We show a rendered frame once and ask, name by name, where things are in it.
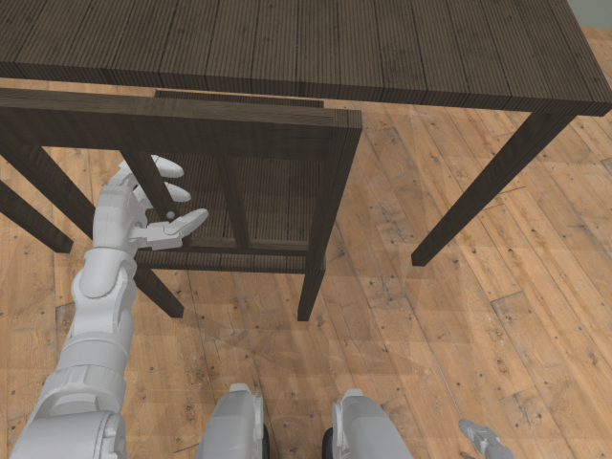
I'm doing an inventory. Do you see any table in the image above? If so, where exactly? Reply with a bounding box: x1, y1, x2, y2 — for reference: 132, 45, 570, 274
0, 0, 612, 267

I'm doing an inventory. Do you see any robot left hand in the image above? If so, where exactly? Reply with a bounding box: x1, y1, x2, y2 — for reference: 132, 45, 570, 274
93, 155, 208, 258

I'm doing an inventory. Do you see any robot thigh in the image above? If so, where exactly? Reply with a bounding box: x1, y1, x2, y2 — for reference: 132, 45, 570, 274
332, 396, 414, 459
194, 390, 264, 459

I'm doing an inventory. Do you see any right robot thigh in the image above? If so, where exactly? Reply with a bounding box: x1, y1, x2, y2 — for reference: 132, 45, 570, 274
332, 396, 414, 459

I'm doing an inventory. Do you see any chair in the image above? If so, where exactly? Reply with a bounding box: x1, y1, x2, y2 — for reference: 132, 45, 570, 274
0, 87, 362, 321

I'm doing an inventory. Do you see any robot left forearm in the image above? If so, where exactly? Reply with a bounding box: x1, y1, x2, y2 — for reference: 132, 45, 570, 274
9, 247, 137, 459

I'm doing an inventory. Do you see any left robot thigh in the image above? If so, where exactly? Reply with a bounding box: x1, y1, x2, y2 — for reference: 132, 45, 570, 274
194, 390, 264, 459

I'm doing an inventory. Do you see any robot right hand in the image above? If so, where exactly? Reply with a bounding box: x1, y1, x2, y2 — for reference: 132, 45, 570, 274
459, 419, 516, 459

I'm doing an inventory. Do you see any robot left upper arm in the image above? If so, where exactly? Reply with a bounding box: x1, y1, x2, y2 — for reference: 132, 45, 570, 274
14, 410, 127, 459

